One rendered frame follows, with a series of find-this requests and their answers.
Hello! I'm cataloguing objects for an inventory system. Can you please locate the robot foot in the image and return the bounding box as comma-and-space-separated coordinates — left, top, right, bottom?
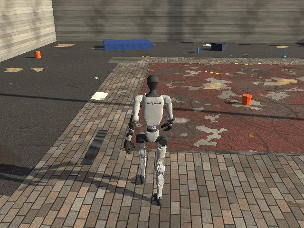
140, 173, 147, 184
153, 193, 163, 206

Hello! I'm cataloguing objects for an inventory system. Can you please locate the right robot hand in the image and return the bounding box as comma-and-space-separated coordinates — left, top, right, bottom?
161, 123, 172, 131

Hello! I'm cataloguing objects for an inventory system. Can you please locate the robot left foot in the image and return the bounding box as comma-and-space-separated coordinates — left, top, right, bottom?
140, 173, 147, 184

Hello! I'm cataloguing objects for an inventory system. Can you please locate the left robot upper arm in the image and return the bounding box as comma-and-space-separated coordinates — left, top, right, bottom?
132, 95, 143, 122

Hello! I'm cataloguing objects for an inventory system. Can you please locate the robot left forearm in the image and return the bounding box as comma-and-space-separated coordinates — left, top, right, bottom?
126, 115, 136, 141

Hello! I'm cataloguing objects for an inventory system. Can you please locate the robot right forearm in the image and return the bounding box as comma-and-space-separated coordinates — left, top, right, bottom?
167, 115, 174, 126

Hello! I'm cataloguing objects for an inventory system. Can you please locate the left robot hand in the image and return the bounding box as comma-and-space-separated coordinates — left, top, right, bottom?
124, 140, 135, 155

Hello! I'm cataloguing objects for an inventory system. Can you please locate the robot right foot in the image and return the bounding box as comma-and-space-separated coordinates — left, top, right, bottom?
153, 193, 163, 206

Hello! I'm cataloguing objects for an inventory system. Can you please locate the right robot upper arm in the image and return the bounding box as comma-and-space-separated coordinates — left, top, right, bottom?
162, 95, 173, 120

